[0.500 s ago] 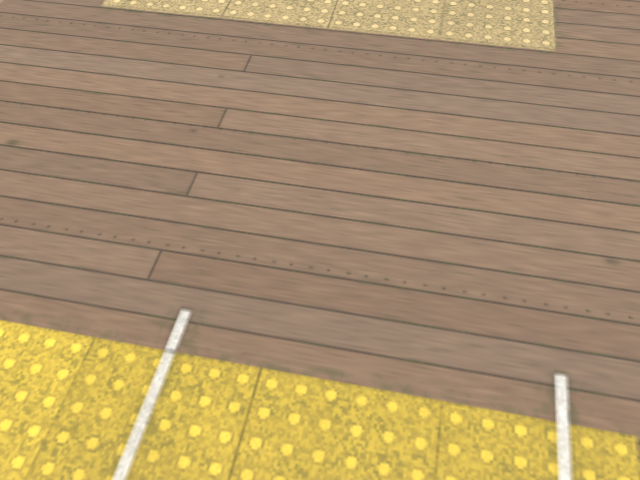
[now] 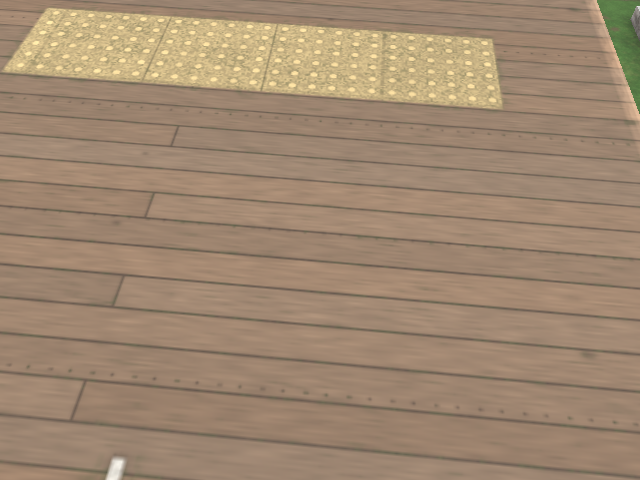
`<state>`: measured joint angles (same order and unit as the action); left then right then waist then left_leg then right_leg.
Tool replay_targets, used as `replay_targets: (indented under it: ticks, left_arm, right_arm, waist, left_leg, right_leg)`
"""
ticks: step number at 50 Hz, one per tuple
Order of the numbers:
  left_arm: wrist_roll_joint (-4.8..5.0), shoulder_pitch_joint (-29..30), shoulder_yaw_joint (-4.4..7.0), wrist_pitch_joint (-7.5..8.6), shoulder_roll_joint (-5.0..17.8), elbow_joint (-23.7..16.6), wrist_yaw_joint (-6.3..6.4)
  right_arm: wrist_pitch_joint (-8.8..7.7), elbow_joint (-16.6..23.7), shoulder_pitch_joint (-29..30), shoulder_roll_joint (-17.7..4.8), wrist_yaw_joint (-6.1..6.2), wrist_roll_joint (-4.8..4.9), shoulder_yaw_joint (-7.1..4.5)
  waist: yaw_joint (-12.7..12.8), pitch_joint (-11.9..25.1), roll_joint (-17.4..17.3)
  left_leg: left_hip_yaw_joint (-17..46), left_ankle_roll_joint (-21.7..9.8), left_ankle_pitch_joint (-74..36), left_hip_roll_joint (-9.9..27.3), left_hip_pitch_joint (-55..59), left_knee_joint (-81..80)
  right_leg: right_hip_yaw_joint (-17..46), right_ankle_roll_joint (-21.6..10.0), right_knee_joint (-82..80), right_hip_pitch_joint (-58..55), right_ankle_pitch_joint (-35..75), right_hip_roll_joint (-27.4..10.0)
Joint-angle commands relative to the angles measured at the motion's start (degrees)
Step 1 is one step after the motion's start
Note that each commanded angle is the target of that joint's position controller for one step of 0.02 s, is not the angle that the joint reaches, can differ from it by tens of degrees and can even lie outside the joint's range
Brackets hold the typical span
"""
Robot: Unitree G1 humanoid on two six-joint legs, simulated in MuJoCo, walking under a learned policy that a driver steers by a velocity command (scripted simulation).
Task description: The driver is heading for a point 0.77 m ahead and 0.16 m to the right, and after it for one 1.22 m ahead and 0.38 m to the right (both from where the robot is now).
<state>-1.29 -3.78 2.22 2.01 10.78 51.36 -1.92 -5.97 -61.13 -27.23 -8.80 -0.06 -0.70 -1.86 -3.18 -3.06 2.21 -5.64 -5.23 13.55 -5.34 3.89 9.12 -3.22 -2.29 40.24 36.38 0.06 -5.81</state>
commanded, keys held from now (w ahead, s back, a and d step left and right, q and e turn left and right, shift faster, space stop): w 0.52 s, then w+e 0.48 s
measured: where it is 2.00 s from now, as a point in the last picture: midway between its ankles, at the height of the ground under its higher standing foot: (396, 252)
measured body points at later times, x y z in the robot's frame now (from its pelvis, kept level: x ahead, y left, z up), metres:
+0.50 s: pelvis +0.28 -0.05 +0.00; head +0.30 -0.05 +0.45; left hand +0.21 +0.19 -0.14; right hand +0.41 -0.28 -0.14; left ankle +0.41 +0.11 -0.68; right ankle +0.23 -0.10 -0.74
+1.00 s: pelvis +0.55 +0.00 +0.00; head +0.57 +0.00 +0.45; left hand +0.70 +0.23 -0.14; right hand +0.51 -0.25 -0.13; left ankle +0.54 +0.07 -0.74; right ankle +0.60 -0.16 -0.66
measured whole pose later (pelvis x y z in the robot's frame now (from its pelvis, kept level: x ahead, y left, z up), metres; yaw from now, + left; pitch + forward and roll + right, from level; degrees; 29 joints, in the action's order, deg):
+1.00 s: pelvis +0.55 +0.00 +0.00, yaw -12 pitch +0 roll +1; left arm -1.8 -11.2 4.7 0.7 13.8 52.7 -2.0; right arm -6.3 -57.2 -20.2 -11.5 0.6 -1.0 -3.5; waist -0.4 -2.2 2.5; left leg -12.9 -3.6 12.1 -0.8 -4.8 16.8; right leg -0.2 -4.3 60.7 36.6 -7.6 -5.3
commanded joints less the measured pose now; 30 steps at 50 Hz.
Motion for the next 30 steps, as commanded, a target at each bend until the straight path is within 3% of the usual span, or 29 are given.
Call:
replay_targets:
  ticks: [1,3,5,6,7,8,9,10,11,12,14,17,20,26,30]
  left_arm:
    - [0.14,7.35,0.14,0.96,2.57,-4.83,0.11]
    - [0.09,7.56,0.42,1.35,3.22,-5.35,0.31]
    - [-0.09,2.32,1.12,1.86,4.29,-3.96,0.86]
    - [-0.14,-4.41,1.8,2.22,5.34,-1.76,1.31]
    - [-0.74,-14.37,2.68,2.79,6.68,1.61,1.8]
    - [-2.26,-24.4,4.01,3.11,11.34,3.61,2.33]
    - [-2.27,-25.16,5.08,2.78,15.5,3.87,1.8]
    - [-0.14,-19.4,4.57,2.05,12.39,3.04,1.32]
    - [0.42,-13.49,3.49,2.18,9.0,2.2,1.15]
    - [0.17,-11.31,2.71,2.65,6.14,2.4,0.96]
    - [0.38,-11.93,1.63,3.35,3.03,4.15,1.5]
    - [0.66,-16.29,1.65,4.4,4.76,6.12,1.92]
    - [0.66,-19.41,1.59,4.39,5.85,6.85,1.95]
    - [0.56,-25.58,0.9,4.3,5.43,8.37,2.14]
    - [0.08,-28.73,0.88,3.89,5.97,9.68,2.67]
  right_arm:
    - [-0.36,0.49,-4.88,-7.79,0.7,-0.35,-1.22]
    - [-0.2,0.09,-4.49,-8.18,1.11,-0.71,-1.36]
    - [-0.11,0.1,-2.45,-9.28,1.47,-0.8,-1.7]
    - [0.15,-0.03,-1.76,-9.74,1.51,-0.86,-1.85]
    - [0.38,0.21,-0.85,-9.66,1.43,-0.53,-1.8]
    - [0.39,2.02,-0.91,-7.52,1.17,0.13,-1.15]
    - [0.57,2.24,-8.68,-2.0,0.36,2.44,-0.37]
    - [0.84,2.27,-3.13,-7.62,0.57,0.91,-1.72]
    - [0.54,4.23,2.54,-7.77,0.33,0.56,-1.9]
    - [0.33,4.59,4.85,-6.88,0.21,0.35,-1.83]
    - [1.65,3.99,3.62,-4.75,-0.34,-1.16,-1.71]
    - [3.15,4.5,5.19,-3.75,-1.14,-1.59,-1.76]
    - [3.83,7.17,13.15,-4.67,-1.52,-1.42,-1.8]
    - [3.52,11.2,25.7,-4.12,-1.74,-0.5,-0.93]
    - [2.86,13.6,31.24,-5.02,-1.55,-0.47,-0.89]
  waist:
    - [-0.5,-4.01,-6.3]
    - [0.29,-3.94,-6.44]
    - [3.26,-1.34,-7.05]
    - [6.08,2.16,-6.97]
    - [10.22,7.14,-5.61]
    - [13.08,14.47,-0.44]
    - [8.89,20.4,12.47]
    - [7.9,15.68,2.1]
    - [6.2,7.25,0.6]
    - [4.84,3.55,-1.85]
    - [1.9,1.91,-0.25]
    - [0.89,1.05,0.19]
    - [2.13,-1.5,0.61]
    - [5.4,-3.08,1.45]
    - [6.81,-3.89,1.7]
  left_leg:
    - [6.15,-5.13,-29.65,16.1,0.02,-1.0]
    - [5.92,-5.3,-35.42,17.52,3.36,1.61]
    - [4.89,-4.38,-50.05,18.01,4.6,8.73]
    - [4.35,-3.81,-54.55,17.43,4.62,16.53]
    - [2.77,-2.78,-49.96,15.46,-0.18,27.91]
    - [0.89,-1.88,-29.05,12.4,-12.53,45.43]
    - [1.39,0.2,16.57,0.72,-33.22,66.12]
    - [9.2,-0.92,13.3,4.06,-38.18,68.99]
    - [8.89,-1.03,7.54,6.46,-39.61,66.48]
    - [8.63,-0.93,4.12,8.25,-37.84,63.33]
    - [8.2,0.07,2.15,10.23,-32.66,58.27]
    - [6.48,1.57,0.49,10.68,-33.38,54.74]
    - [4.94,3.01,-5.42,12.02,-39.69,49.01]
    - [1.73,3.72,-13.58,10.36,-41.1,32.58]
    - [1.75,2.76,-11.68,8.84,-42.05,26.79]
  right_leg:
    - [-2.38,-0.97,-5.23,0.17,0.99,2.53]
    - [-2.41,-2.63,-7.79,-1.38,-2.16,3.48]
    - [-3.28,-4.77,-9.39,-8.89,-7.28,6.28]
    - [-3.65,-6.01,-11.09,-15.89,-8.74,8.06]
    - [-3.01,-7.53,-14.23,-28.2,-5.83,7.68]
    - [10.56,-10.44,-14.17,-43.2,-9.93,-4.86]
    - [39.79,-19.34,-21.47,-56.57,-13.44,-19.94]
    - [39.19,-16.75,-24.76,-50.87,-19.08,-16.36]
    - [29.76,-14.48,-26.33,-42.11,-17.34,-14.49]
    - [24.07,-12.77,-28.31,-35.8,-10.61,-11.97]
    - [15.65,-9.76,-30.11,-29.12,-3.44,-7.75]
    - [11.43,-9.58,-31.56,-27.98,2.7,-6.18]
    - [9.14,-9.14,-33.73,-29.2,2.95,-5.19]
    - [5.35,-7.75,-33.51,-34.77,11.32,-3.92]
    - [7.93,-9.48,-29.93,-41.66,16.69,-5.93]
